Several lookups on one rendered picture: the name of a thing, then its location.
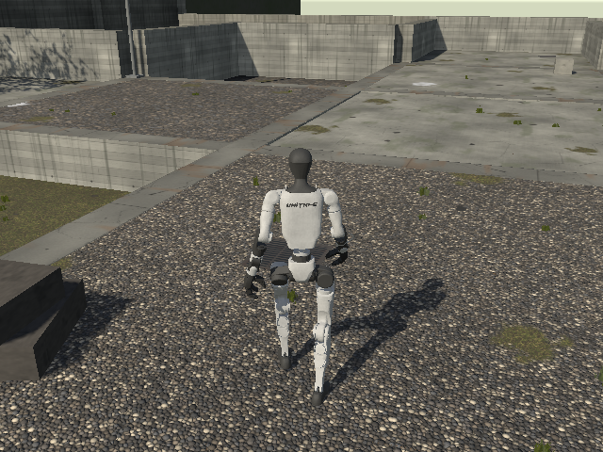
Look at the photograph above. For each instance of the robot right forearm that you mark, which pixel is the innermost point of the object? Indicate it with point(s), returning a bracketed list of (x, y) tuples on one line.
[(342, 242)]

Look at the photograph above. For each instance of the right robot upper arm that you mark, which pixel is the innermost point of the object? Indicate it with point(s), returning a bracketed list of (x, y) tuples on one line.
[(334, 210)]

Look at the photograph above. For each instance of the left robot upper arm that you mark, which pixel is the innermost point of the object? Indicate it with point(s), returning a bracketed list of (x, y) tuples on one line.
[(267, 215)]

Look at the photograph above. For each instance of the robot left forearm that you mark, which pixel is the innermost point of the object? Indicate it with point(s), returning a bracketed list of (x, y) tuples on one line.
[(257, 256)]

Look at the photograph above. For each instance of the robot torso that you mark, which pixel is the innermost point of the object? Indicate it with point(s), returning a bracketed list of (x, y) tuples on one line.
[(301, 217)]

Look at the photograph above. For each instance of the right robot hand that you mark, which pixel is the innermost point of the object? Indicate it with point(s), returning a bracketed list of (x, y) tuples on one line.
[(340, 260)]

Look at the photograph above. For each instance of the left robot hand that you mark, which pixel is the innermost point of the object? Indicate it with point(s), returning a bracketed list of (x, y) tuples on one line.
[(248, 284)]

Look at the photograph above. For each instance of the robot head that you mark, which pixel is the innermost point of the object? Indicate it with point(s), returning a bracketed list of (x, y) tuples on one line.
[(300, 161)]

